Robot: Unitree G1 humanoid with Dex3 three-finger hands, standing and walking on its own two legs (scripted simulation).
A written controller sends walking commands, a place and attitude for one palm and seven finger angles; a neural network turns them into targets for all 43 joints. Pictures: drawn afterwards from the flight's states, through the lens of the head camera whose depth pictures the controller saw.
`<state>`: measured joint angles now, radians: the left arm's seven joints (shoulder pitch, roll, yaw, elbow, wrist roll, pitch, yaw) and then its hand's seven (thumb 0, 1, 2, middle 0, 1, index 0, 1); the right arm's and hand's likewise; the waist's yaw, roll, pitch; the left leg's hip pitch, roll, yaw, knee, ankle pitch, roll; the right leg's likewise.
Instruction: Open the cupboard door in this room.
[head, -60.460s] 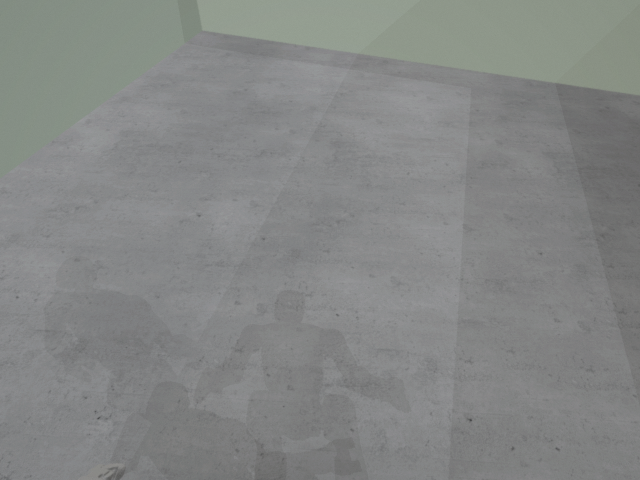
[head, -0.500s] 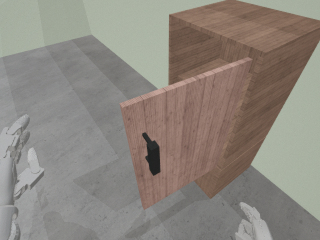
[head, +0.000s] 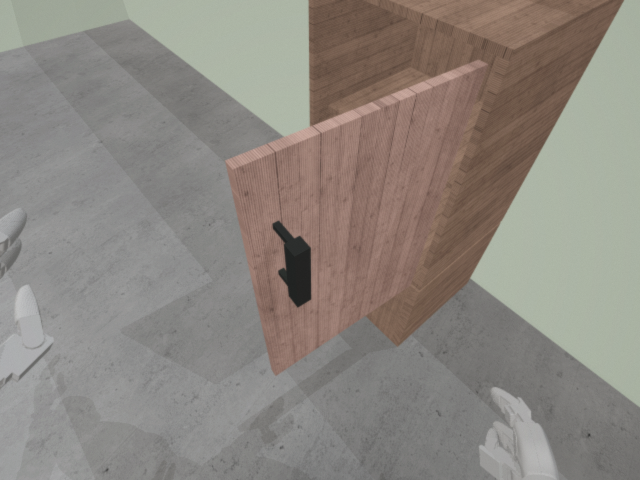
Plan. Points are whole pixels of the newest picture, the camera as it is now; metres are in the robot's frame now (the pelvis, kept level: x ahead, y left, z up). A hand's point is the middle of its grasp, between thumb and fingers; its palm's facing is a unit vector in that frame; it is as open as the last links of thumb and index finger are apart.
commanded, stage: step back with the hand held close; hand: left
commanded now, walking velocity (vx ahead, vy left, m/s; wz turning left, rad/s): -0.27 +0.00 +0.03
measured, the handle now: (290, 263) +0.38 +0.07 +0.04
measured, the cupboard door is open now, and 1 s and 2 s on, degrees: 85 85 85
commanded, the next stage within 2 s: stop stepping back and stand still in 0.84 s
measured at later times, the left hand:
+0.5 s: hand out of the picture +0.14 +0.27 +0.17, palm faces +0.49 -0.72 -0.49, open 7.4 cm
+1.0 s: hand out of the picture +0.04 +0.26 +0.17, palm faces +0.41 -0.81 -0.41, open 7.4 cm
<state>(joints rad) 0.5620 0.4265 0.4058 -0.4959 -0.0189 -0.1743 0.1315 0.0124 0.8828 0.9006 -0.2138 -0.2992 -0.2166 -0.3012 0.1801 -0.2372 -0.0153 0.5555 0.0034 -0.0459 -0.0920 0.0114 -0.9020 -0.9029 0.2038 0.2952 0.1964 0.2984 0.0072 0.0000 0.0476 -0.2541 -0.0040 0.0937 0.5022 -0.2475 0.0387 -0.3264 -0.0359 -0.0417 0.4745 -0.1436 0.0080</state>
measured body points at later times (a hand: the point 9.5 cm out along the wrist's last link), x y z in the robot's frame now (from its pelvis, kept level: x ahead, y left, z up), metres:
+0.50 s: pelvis -0.06 +0.00 -0.01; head -0.03 +0.01 +0.44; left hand +0.10 +0.31 +0.19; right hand +0.12 -0.22 -0.09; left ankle +0.01 +0.09 -0.74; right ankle -0.04 -0.12 -0.74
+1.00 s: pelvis -0.17 +0.00 +0.01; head -0.13 +0.04 +0.45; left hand +0.01 +0.30 +0.19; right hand +0.03 -0.21 -0.06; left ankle -0.05 +0.09 -0.74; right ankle -0.30 -0.14 -0.67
